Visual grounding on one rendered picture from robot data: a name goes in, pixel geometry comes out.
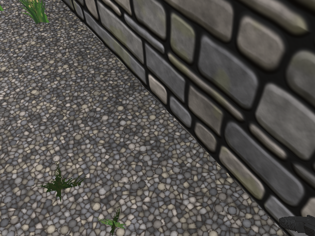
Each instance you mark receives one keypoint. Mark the robot right hand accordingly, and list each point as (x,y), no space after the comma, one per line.
(301,224)

